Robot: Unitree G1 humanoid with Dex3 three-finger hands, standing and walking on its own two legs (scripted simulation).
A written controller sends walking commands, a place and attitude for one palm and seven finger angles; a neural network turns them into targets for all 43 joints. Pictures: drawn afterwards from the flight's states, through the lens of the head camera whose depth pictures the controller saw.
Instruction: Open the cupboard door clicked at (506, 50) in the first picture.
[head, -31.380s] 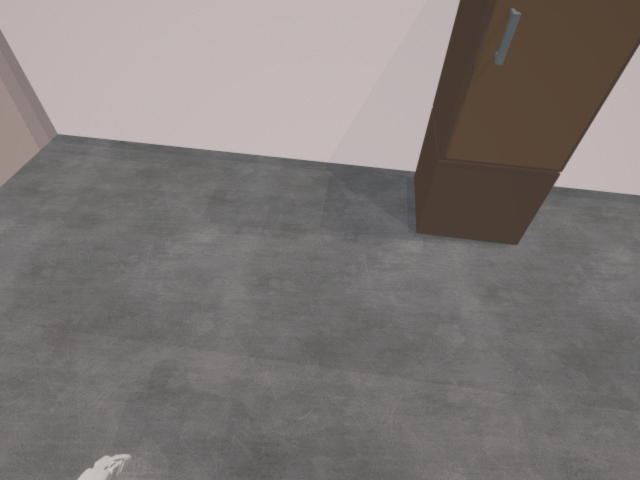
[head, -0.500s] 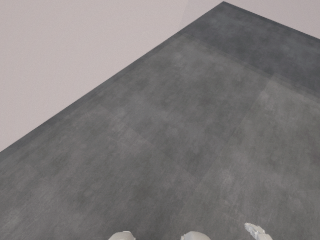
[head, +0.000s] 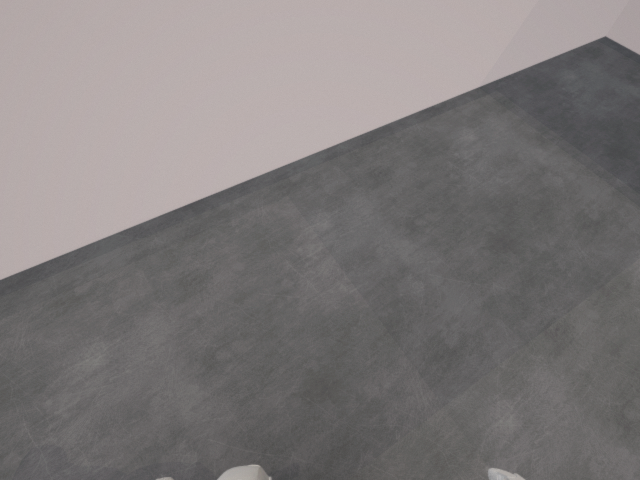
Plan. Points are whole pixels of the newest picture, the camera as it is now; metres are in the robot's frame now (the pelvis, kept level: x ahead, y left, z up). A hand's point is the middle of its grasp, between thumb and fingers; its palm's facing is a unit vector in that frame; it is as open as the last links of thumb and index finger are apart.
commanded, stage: turn to face it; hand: left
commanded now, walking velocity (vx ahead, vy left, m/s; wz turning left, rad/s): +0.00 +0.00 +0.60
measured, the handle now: out of the picture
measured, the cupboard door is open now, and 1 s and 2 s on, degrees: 49 49 49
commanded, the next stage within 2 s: none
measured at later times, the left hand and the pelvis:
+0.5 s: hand out of the picture +0.08 +0.18 -0.14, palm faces +0.28 -0.92 -0.29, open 7.4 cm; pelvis +0.03 -0.05 +0.00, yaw +17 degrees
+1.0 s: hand out of the picture -0.01 +0.20 -0.16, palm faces +0.58 -0.78 -0.25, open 7.4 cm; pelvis +0.04 -0.03 +0.01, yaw +34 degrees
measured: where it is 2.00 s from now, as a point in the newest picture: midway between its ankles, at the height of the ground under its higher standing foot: outside the picture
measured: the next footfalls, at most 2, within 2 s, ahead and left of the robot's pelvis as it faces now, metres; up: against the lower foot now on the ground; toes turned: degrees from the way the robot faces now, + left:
left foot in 0.02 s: +0.04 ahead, +0.11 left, +0.00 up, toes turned +6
right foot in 0.38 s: +0.09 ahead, -0.15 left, +0.00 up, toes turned +10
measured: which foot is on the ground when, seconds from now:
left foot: up 0.00-0.00, down 0.02-0.38, up 0.40-0.74, down 0.76-1.00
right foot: down 0.00-0.02, up 0.04-0.36, down 0.38-0.74, up 0.76-1.00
